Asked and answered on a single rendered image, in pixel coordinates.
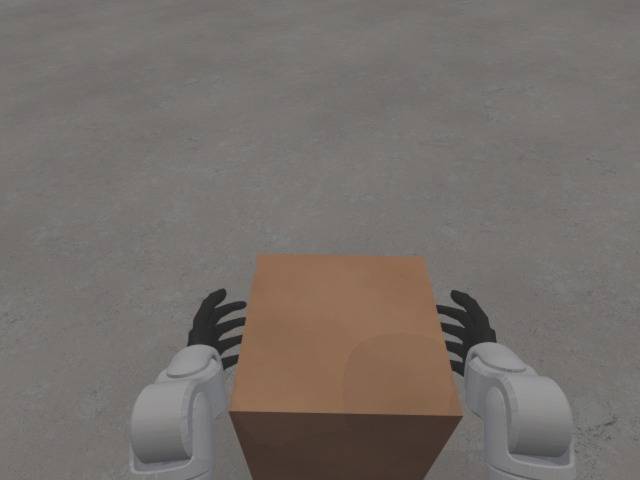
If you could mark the robot left hand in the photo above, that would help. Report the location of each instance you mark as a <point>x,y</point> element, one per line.
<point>205,332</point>

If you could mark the robot right hand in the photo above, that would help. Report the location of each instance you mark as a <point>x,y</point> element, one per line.
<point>477,329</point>

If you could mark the carton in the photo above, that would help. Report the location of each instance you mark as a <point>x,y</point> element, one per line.
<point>343,371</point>

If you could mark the robot right forearm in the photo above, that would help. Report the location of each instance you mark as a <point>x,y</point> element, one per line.
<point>528,423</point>

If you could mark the robot left forearm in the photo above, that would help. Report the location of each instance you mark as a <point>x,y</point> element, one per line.
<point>170,429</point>

